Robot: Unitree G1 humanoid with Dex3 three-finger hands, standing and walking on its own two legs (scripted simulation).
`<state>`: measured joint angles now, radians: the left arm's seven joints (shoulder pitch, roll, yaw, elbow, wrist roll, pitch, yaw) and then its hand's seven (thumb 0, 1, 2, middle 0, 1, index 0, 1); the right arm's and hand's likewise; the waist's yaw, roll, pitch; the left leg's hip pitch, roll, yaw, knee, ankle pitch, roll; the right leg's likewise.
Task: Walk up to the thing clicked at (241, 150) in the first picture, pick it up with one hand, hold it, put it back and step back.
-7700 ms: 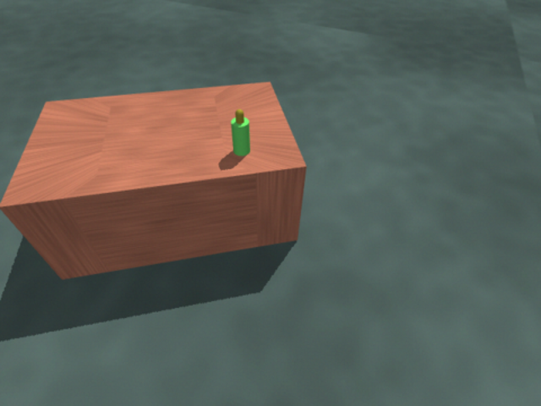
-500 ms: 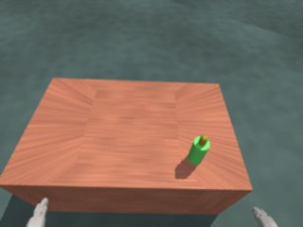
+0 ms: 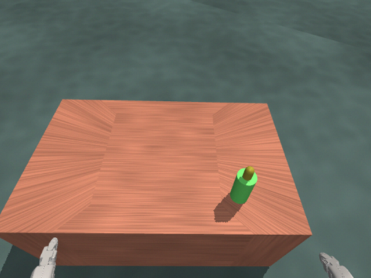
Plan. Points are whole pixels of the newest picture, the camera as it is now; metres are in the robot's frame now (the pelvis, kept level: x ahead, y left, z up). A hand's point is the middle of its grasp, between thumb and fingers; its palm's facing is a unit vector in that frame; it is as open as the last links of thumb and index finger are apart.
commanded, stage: go down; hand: right
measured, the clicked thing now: (244, 183) +0.46 -0.19 -0.19
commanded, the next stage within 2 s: approach in 1.78 s
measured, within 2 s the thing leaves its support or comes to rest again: neither
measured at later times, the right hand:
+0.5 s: hand (337, 226) +0.26 -0.32 -0.01, palm faces +0.16 +0.96 -0.23, open 17.4 cm
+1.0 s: hand (350, 184) +0.33 -0.35 +0.03, palm faces +0.16 +0.98 -0.10, open 17.6 cm
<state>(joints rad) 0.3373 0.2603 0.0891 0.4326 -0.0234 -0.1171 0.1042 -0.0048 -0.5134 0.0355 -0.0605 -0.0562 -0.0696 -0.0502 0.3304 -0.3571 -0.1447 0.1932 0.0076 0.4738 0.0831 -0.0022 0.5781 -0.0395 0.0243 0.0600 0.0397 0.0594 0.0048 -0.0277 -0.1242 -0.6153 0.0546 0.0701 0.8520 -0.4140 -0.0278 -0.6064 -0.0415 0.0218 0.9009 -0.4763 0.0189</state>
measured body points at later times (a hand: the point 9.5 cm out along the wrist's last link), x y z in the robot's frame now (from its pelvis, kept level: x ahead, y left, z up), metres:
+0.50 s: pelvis -0.01 +0.00 +0.00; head +0.02 -0.01 +0.45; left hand +0.15 +0.26 -0.04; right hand +0.24 -0.37 +0.01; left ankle +0.00 +0.14 -0.69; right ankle -0.02 -0.13 -0.69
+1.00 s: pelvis -0.02 -0.01 +0.01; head +0.04 -0.03 +0.46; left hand +0.13 +0.26 -0.05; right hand +0.32 -0.41 +0.04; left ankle +0.00 +0.14 -0.69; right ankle -0.02 -0.13 -0.69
